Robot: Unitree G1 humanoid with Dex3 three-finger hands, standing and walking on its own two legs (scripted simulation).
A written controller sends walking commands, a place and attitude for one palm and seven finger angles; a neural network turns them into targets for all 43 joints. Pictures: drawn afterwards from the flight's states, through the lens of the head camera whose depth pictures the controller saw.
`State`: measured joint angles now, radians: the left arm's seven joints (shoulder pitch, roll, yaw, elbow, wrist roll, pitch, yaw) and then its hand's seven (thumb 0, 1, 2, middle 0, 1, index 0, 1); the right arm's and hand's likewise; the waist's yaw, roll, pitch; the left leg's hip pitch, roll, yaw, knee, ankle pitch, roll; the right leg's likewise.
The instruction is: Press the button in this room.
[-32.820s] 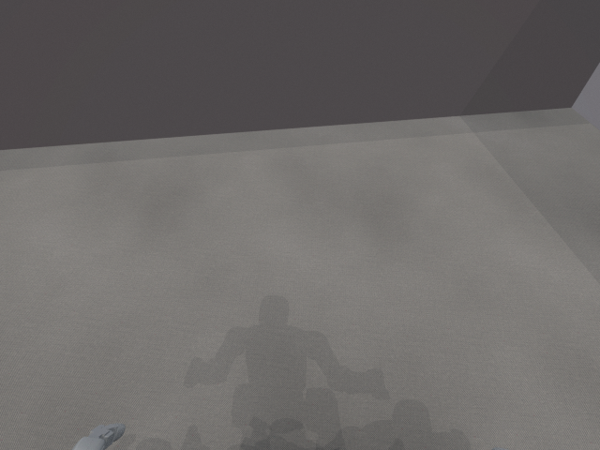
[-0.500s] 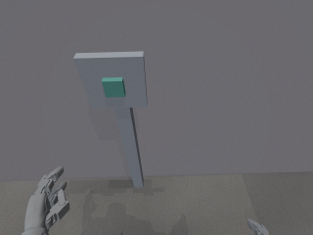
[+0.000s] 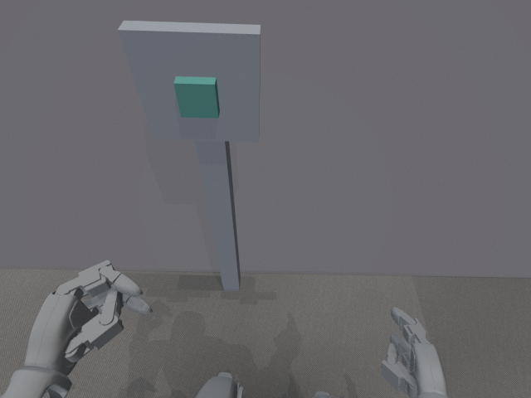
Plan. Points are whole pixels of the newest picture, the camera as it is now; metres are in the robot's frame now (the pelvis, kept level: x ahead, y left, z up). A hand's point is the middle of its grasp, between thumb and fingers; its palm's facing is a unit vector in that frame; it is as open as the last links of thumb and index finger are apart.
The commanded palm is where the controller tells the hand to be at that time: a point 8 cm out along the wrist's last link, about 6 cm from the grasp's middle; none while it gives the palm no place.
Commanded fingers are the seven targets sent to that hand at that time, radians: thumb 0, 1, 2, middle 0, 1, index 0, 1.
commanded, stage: raise the hand and make a fist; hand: left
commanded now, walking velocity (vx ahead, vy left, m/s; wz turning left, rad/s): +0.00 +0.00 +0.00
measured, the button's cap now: (198, 96) +0.53 +0.16 +0.17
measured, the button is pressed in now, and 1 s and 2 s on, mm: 0 0 0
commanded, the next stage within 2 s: aim a knuckle at the button in 1.32 s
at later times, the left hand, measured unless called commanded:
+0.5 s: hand (88, 301) +0.20 +0.22 +0.12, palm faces +0.09 -0.99 -0.06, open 3.1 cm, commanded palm +0.17 +0.27 +0.12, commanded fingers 0.00 0.90 0.90 -1.30 -1.50 -1.30 -1.50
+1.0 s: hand (94, 252) +0.24 +0.21 +0.17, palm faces +0.07 -1.00 -0.06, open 3.1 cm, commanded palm +0.21 +0.26 +0.17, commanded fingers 0.00 0.90 0.90 -1.30 -1.50 -1.30 -1.50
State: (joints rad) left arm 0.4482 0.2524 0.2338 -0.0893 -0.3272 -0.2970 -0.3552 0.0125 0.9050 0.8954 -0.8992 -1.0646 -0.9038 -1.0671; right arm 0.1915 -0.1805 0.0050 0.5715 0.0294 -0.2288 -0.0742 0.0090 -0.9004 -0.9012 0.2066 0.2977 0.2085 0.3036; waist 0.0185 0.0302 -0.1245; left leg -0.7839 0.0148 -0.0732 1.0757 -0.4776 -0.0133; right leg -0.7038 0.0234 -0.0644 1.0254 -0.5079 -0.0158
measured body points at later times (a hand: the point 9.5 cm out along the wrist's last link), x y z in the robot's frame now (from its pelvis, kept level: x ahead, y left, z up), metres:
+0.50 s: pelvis +0.00 +0.01 +0.02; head +0.00 +0.01 +0.47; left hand +0.19 +0.27 +0.13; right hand +0.17 -0.22 -0.04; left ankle +0.03 +0.12 -0.67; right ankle +0.00 -0.11 -0.67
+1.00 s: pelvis +0.01 +0.00 +0.05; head -0.01 -0.02 +0.50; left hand +0.23 +0.26 +0.17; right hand +0.19 -0.23 -0.02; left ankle +0.03 +0.12 -0.67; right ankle +0.00 -0.11 -0.67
